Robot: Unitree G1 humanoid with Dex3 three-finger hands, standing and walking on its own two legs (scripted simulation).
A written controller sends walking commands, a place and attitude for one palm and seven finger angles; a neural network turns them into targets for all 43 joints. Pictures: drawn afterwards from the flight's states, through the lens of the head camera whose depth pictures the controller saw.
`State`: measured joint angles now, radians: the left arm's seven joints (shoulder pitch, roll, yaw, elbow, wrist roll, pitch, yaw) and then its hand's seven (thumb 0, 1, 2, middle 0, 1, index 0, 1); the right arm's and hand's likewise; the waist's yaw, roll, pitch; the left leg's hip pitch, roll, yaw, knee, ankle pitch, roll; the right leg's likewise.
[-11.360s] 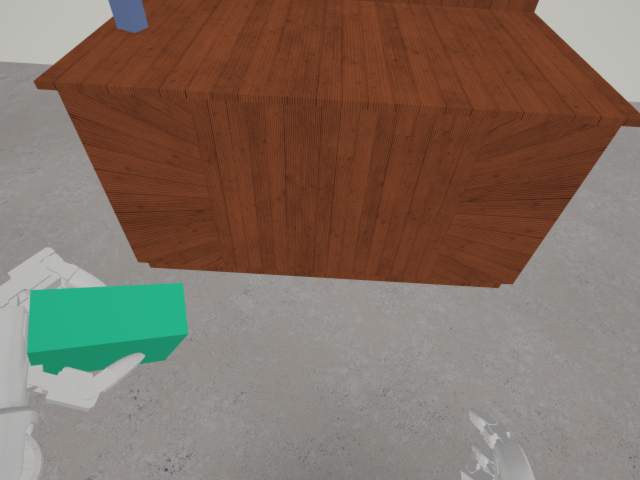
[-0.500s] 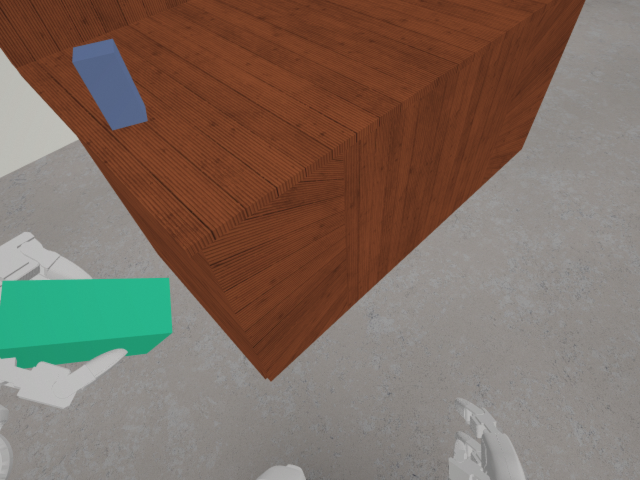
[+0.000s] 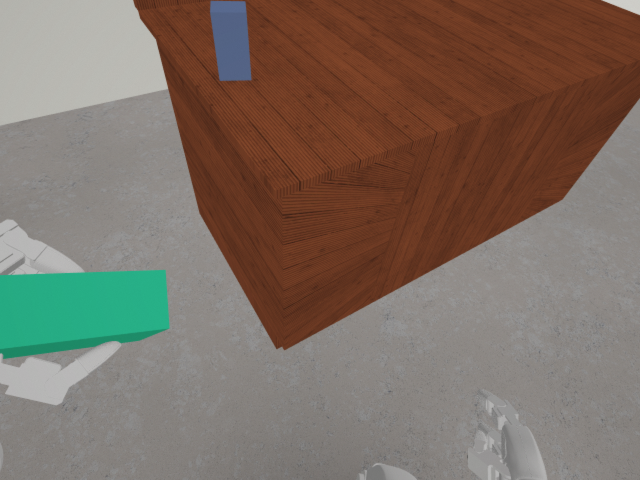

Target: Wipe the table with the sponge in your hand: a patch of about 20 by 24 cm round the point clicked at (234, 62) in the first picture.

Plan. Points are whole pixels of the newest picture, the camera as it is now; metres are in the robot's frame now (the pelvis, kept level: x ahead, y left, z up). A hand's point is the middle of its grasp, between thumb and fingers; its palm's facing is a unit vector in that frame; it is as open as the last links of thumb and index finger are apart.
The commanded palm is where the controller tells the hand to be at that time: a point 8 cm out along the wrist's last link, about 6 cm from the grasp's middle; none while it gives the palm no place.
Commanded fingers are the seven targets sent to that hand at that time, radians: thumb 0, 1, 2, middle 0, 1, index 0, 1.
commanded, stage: take the last steps up to it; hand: left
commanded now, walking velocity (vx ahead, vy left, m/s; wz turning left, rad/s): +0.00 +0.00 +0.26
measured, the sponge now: (103, 312) +0.23 +0.21 +0.16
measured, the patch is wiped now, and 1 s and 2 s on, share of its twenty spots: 0.00 0.00 0.00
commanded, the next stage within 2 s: none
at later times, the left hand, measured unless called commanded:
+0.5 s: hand (83, 400) +0.15 +0.19 +0.17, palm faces +0.40 -0.80 -0.44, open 9.5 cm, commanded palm +0.09 +0.24 +0.18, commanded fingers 0.00 0.10 1.30 -1.20 -1.60 -1.20 -1.60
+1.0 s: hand (221, 307) +0.23 +0.11 +0.17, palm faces +0.38 -0.76 -0.52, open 9.4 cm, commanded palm +0.17 +0.15 +0.18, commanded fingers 0.00 0.10 1.30 -1.20 -1.60 -1.20 -1.60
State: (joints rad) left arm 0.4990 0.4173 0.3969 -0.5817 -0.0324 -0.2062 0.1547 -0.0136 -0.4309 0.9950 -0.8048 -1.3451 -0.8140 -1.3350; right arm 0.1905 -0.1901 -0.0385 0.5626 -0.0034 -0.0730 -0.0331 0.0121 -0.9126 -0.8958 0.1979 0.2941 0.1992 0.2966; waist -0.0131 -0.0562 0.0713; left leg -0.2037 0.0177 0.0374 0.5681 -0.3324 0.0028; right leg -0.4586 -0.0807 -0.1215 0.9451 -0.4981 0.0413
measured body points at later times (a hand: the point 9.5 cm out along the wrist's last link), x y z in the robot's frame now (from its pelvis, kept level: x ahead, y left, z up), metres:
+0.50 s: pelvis -0.05 -0.05 +0.01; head -0.03 -0.06 +0.46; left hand +0.12 +0.23 +0.20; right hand +0.12 -0.29 -0.08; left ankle -0.06 +0.09 -0.66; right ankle -0.05 -0.11 -0.73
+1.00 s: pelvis +0.01 -0.13 -0.01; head +0.05 -0.14 +0.43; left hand +0.21 +0.15 +0.20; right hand +0.18 -0.31 -0.12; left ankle -0.03 +0.07 -0.72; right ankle +0.07 -0.24 -0.73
